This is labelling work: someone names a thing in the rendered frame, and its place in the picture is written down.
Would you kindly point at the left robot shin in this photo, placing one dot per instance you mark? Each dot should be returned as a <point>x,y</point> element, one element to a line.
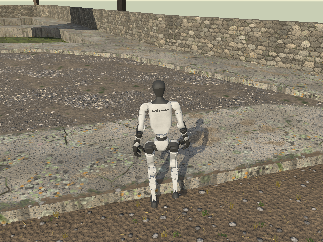
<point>152,184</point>

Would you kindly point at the right robot forearm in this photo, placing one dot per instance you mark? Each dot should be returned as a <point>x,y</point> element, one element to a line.
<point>184,132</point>

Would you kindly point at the robot left upper arm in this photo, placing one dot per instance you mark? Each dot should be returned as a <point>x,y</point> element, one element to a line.
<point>142,116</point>

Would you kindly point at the right robot shin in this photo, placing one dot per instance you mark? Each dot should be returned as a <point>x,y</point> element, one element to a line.
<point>174,177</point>

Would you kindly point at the right robot hand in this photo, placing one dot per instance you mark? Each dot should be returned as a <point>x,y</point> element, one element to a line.
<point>182,141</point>

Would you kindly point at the left robot forearm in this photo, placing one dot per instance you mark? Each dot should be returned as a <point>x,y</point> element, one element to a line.
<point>137,137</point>

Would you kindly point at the robot shin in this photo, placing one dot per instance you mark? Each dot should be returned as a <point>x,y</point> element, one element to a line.
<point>152,184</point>
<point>174,177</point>

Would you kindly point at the robot right upper arm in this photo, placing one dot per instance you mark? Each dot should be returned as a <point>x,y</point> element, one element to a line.
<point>178,113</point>

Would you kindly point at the left robot hand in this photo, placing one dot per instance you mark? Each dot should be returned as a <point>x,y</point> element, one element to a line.
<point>135,150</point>

